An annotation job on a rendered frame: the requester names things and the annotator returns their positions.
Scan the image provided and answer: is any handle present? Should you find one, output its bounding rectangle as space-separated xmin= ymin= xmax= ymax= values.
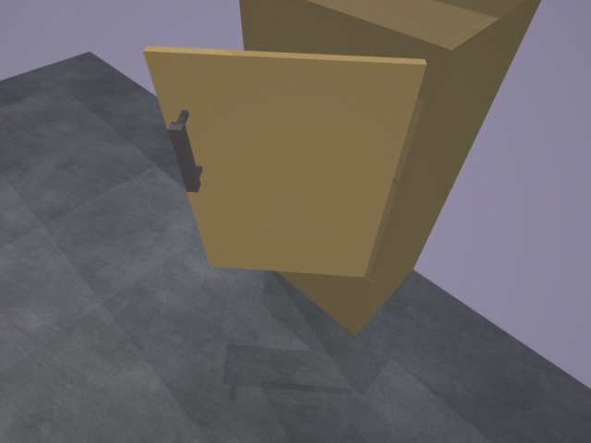
xmin=167 ymin=110 xmax=202 ymax=193

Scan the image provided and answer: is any cupboard door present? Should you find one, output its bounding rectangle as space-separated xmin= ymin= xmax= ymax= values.
xmin=143 ymin=46 xmax=427 ymax=277

